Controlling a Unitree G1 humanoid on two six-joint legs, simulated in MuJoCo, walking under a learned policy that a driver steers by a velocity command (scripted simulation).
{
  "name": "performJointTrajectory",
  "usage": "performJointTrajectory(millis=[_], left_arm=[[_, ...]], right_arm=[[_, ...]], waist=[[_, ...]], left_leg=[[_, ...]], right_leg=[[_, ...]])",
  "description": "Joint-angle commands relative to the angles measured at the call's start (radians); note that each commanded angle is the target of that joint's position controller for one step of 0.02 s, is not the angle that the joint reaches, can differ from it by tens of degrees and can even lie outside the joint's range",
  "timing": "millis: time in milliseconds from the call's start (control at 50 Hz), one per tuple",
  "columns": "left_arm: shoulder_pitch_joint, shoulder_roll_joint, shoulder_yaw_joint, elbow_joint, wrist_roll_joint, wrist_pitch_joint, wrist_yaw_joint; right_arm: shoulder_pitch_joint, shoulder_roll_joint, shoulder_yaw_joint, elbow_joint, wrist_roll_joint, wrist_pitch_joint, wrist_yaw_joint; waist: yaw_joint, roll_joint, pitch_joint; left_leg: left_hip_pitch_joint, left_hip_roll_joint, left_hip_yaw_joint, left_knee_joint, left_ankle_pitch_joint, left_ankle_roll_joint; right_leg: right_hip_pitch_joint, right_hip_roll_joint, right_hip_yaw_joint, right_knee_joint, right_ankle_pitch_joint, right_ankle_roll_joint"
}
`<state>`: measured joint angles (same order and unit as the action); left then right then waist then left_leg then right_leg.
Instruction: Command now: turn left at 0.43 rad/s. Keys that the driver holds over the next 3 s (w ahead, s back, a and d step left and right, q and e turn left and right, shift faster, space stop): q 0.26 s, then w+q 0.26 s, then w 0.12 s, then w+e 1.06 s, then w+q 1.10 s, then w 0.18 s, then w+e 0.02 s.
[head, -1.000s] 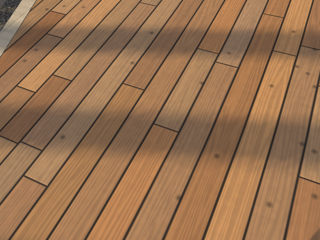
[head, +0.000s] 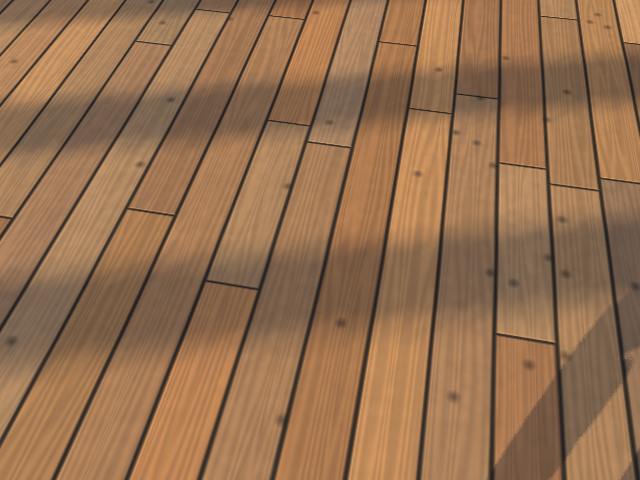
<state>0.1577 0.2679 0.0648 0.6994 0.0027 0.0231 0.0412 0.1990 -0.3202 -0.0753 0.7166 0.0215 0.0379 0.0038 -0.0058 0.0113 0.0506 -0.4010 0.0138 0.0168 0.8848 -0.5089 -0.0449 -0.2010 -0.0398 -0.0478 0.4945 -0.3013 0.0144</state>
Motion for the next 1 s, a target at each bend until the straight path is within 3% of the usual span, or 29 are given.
performJointTrajectory(millis=[20, 80, 100, 120, 140, 160, 180, 200, 220, 260, 300, 320, 360, 520, 560, 600, 620, 640, 660, 680, 700, 720, 740, 800, 860, 880, 940, 1000], left_arm=[[-0.057, 0.187, 0.055, -0.063, -0.009, -0.004, 0.003], [-0.062, 0.189, 0.055, -0.051, -0.033, -0.001, 0.0], [0.0, 0.158, 0.048, -0.026, -0.028, -0.006, -0.006], [0.016, 0.09, 0.026, -0.055, 0.028, -0.009, -0.011], [-0.093, 0.107, 0.026, -0.099, 0.022, -0.014, -0.003], [-0.114, 0.145, 0.037, -0.098, 0.0, -0.012, 0.002], [-0.105, 0.156, 0.043, -0.089, -0.006, -0.009, 0.006], [-0.086, 0.161, 0.048, -0.067, 0.0, -0.007, 0.013], [-0.075, 0.169, 0.052, -0.062, 0.005, -0.005, 0.016], [-0.048, 0.149, 0.049, -0.05, -0.001, -0.009, 0.008], [-0.039, 0.138, 0.045, -0.047, -0.005, -0.016, -0.002], [-0.062, 0.135, 0.043, -0.053, -0.008, -0.022, -0.007], [-0.103, 0.136, 0.042, -0.067, -0.011, -0.039, -0.016], [-0.132, 0.128, 0.033, -0.069, -0.024, -0.118, -0.053], [-0.093, 0.13, 0.033, -0.055, -0.029, -0.132, -0.059], [-0.024, 0.119, 0.033, -0.03, -0.025, -0.144, -0.06], [0.026, 0.125, 0.036, -0.017, -0.019, -0.146, -0.056], [0.127, 0.159, 0.042, 0.0, -0.007, -0.149, -0.048], [0.203, 0.246, 0.054, 0.019, 0.015, -0.143, -0.048], [0.225, 0.265, 0.065, 0.042, 0.011, -0.141, -0.06], [0.188, 0.203, 0.046, 0.032, -0.01, -0.141, -0.06], [0.17, 0.168, 0.032, 0.022, -0.014, -0.136, -0.058], [0.16, 0.16, 0.026, 0.014, -0.012, -0.13, -0.055], [0.184, 0.155, 0.017, 0.015, -0.016, -0.116, -0.044], [0.212, 0.171, 0.021, 0.028, -0.022, -0.1, -0.029], [0.224, 0.18, 0.023, 0.032, -0.023, -0.095, -0.027], [0.264, 0.196, 0.028, 0.044, -0.034, -0.084, -0.026], [0.241, 0.197, 0.031, 0.039, -0.04, -0.077, -0.023]], right_arm=[[-0.031, -0.054, -0.01, -0.101, 0.005, -0.001, 0.016], [0.045, -0.071, -0.025, -0.092, 0.001, 0.006, 0.027], [0.069, -0.105, -0.039, -0.091, -0.008, 0.004, 0.016], [0.09, -0.251, -0.071, -0.119, -0.011, -0.001, -0.005], [0.112, -0.258, -0.06, -0.142, -0.049, -0.025, 0.01], [0.09, -0.227, -0.051, -0.145, -0.055, -0.047, 0.018], [0.048, -0.201, -0.045, -0.14, -0.04, -0.059, 0.015], [0.007, -0.179, -0.039, -0.143, -0.022, -0.058, 0.006], [-0.022, -0.166, -0.031, -0.147, -0.009, -0.053, -0.003], [-0.022, -0.155, -0.024, -0.155, -0.013, -0.044, -0.017], [0.013, -0.145, -0.023, -0.151, -0.006, -0.042, -0.027], [0.03, -0.144, -0.023, -0.149, -0.003, -0.043, -0.03], [0.045, -0.154, -0.025, -0.145, -0.006, -0.045, -0.035], [0.07, -0.177, -0.033, -0.137, -0.001, -0.052, -0.026], [0.064, -0.159, -0.025, -0.134, -0.002, -0.051, -0.021], [0.053, -0.125, -0.012, -0.13, -0.003, -0.049, -0.018], [0.057, -0.091, 0.0, -0.128, -0.008, -0.051, -0.016], [0.048, -0.029, 0.02, -0.134, -0.014, -0.057, -0.014], [0.065, 0.015, 0.033, -0.163, -0.007, -0.071, -0.015], [0.028, -0.074, 0.011, -0.185, 0.014, -0.085, -0.023], [0.019, -0.125, -0.003, -0.17, 0.013, -0.093, -0.02], [0.014, -0.124, -0.004, -0.154, -0.001, -0.101, -0.013], [-0.002, -0.115, -0.004, -0.15, -0.014, -0.112, -0.007], [-0.08, -0.055, 0.011, -0.171, -0.029, -0.139, 0.007], [-0.165, 0.004, 0.034, -0.188, -0.025, -0.152, 0.018], [-0.186, 0.006, 0.035, -0.19, -0.019, -0.155, 0.022], [-0.211, -0.032, 0.021, -0.193, -0.004, -0.158, 0.028], [-0.128, -0.083, -0.005, -0.174, 0.004, -0.159, 0.018]], waist=[[0.017, -0.178, -0.092], [-0.025, -0.146, -0.12], [-0.023, -0.045, -0.122], [0.003, 0.288, -0.124], [-0.062, 0.269, -0.174], [-0.062, 0.151, -0.153], [-0.033, 0.11, -0.116], [-0.015, 0.064, -0.102], [0.0, 0.076, -0.096], [0.011, 0.099, -0.124], [0.0, 0.096, -0.148], [-0.015, 0.105, -0.129], [-0.03, 0.138, -0.079], [-0.048, 0.135, -0.043], [-0.032, 0.136, -0.052], [0.013, 0.115, -0.059], [0.038, 0.099, -0.073], [0.077, 0.015, -0.107], [0.058, -0.174, -0.111], [0.064, -0.225, -0.008], [0.048, -0.163, 0.06], [0.042, -0.146, 0.061], [0.042, -0.131, 0.045], [0.058, -0.13, 0.023], [0.079, -0.139, 0.01], [0.085, -0.144, 0.006], [0.082, -0.153, -0.008], [0.005, -0.154, -0.038]], left_leg=[[-0.009, 0.026, 0.018, -0.079, 0.063, -0.001], [0.158, -0.026, 0.078, -0.338, 0.271, 0.048], [0.263, -0.024, 0.009, -0.444, 0.427, 0.083], [0.427, 0.247, -0.386, -0.494, 0.854, 0.199], [0.362, 0.391, -0.596, -0.537, 0.916, 0.402], [0.349, 0.358, -0.539, -0.553, 0.816, 0.406], [0.327, 0.301, -0.459, -0.546, 0.724, 0.352], [0.32, 0.254, -0.41, -0.541, 0.651, 0.301], [0.297, 0.223, -0.377, -0.543, 0.648, 0.277], [0.288, 0.188, -0.347, -0.551, 0.672, 0.271], [0.318, 0.158, -0.358, -0.596, 0.375, 0.273], [0.322, 0.154, -0.391, -0.631, 0.189, 0.276], [0.313, 0.162, -0.453, -0.673, 0.028, 0.282], [0.218, 0.133, -0.536, -0.645, -0.015, 0.289], [0.184, 0.128, -0.541, -0.627, -0.003, 0.277], [0.108, 0.09, -0.516, -0.573, -0.018, 0.24], [0.055, 0.058, -0.487, -0.513, -0.027, 0.21], [-0.056, -0.004, -0.405, -0.321, -0.064, 0.157], [-0.237, -0.125, -0.218, -0.052, -0.08, 0.099], [-0.408, -0.086, -0.187, 0.112, -0.116, 0.083], [-0.453, -0.026, -0.183, 0.181, -0.031, 0.08], [-0.452, 0.001, -0.15, 0.195, 0.056, 0.074], [-0.44, 0.019, -0.125, 0.179, 0.122, 0.068], [-0.36, 0.029, -0.069, 0.044, 0.252, 0.035], [-0.2, -0.01, -0.031, -0.185, 0.344, -0.001], [-0.146, -0.025, -0.025, -0.245, 0.371, -0.01], [-0.02, -0.046, -0.046, -0.343, 0.44, -0.011], [0.16, -0.033, -0.061, -0.432, 0.438, 0.036]], right_leg=[[0.091, -0.256, 0.142, -0.095, 0.579, -0.213], [0.043, -0.232, 0.074, 0.02, 0.445, -0.147], [-0.041, -0.176, 0.006, 0.15, 0.27, -0.079], [-0.325, -0.045, -0.088, 0.474, -0.223, 0.039], [-0.427, 0.06, 0.073, 0.669, -0.435, 0.056], [-0.452, 0.035, 0.129, 0.754, -0.39, 0.048], [-0.461, 0.015, 0.138, 0.748, -0.299, 0.036], [-0.461, 0.0, 0.143, 0.712, -0.219, 0.037], [-0.434, -0.004, 0.146, 0.68, -0.159, 0.043], [-0.383, 0.023, 0.135, 0.675, -0.084, 0.059], [-0.387, 0.028, 0.127, 0.568, -0.024, 0.064], [-0.402, 0.029, 0.127, 0.501, -0.008, 0.065], [-0.416, 0.035, 0.133, 0.385, 0.001, 0.067], [-0.252, 0.07, 0.134, 0.096, -0.01, 0.033], [-0.158, 0.066, 0.116, 0.036, 0.035, 0.015], [0.007, 0.062, 0.085, -0.072, 0.132, -0.011], [0.106, 0.037, 0.099, -0.095, 0.117, -0.026], [0.244, -0.091, 0.241, -0.137, 0.013, -0.071], [0.326, -0.256, 0.563, -0.253, -0.247, -0.187], [0.262, -0.358, 0.803, -0.324, -0.455, -0.295], [0.225, -0.334, 0.753, -0.327, -0.459, -0.296], [0.222, -0.277, 0.663, -0.327, -0.371, -0.269], [0.218, -0.236, 0.595, -0.328, -0.273, -0.249], [0.17, -0.148, 0.445, -0.341, 0.014, -0.231], [0.084, -0.095, 0.338, -0.321, 0.186, -0.216], [0.06, -0.09, 0.327, -0.311, 0.21, -0.212], [0.038, -0.124, 0.376, -0.282, 0.219, -0.201], [0.027, -0.133, 0.402, -0.198, 0.266, -0.154]])
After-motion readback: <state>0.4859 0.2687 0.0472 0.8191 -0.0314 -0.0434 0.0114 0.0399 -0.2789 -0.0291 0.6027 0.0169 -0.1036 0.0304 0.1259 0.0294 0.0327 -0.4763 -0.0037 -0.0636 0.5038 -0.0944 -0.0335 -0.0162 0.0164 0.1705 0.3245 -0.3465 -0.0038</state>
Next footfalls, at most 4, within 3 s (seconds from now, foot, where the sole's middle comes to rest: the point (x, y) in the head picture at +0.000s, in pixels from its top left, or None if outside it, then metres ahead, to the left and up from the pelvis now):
0.10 left None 0.03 0.12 -0.77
0.64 right None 0.16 -0.07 -0.77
1.04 left None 0.31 0.26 -0.77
1.52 right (322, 400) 0.64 0.03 -0.77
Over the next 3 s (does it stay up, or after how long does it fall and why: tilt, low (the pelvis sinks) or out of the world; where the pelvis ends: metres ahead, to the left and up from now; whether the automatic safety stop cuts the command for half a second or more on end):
stays up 1.28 0.16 0.00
